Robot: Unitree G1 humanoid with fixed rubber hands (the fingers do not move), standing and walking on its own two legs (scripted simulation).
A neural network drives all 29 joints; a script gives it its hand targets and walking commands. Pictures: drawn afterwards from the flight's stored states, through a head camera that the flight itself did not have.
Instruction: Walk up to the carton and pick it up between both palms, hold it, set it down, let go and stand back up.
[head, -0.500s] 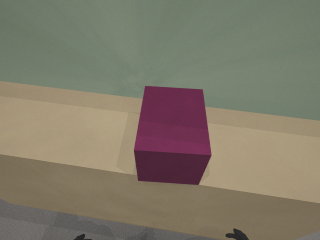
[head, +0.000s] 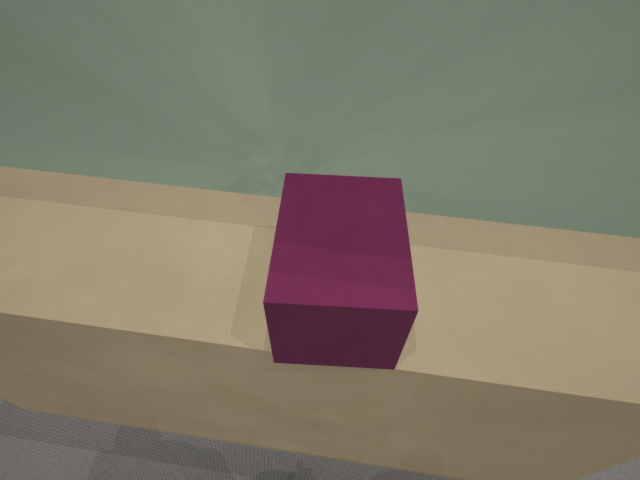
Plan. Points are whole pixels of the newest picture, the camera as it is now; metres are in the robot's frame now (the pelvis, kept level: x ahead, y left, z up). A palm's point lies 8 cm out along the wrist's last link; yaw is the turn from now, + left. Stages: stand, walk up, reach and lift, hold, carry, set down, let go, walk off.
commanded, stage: stand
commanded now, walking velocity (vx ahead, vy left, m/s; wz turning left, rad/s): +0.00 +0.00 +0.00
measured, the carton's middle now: (338, 268) +0.43 -0.03 -0.01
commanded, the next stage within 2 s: none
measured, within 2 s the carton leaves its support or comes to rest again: neither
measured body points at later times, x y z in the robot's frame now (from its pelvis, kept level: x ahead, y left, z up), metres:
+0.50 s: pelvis +0.00 +0.00 +0.01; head +0.01 +0.00 +0.46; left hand +0.03 +0.23 -0.14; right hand +0.02 -0.23 -0.15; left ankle +0.01 +0.12 -0.73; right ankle +0.00 -0.12 -0.73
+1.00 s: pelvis +0.00 +0.00 +0.01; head +0.01 +0.00 +0.46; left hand -0.02 +0.22 -0.15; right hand -0.03 -0.20 -0.15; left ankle +0.01 +0.12 -0.73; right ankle +0.00 -0.12 -0.73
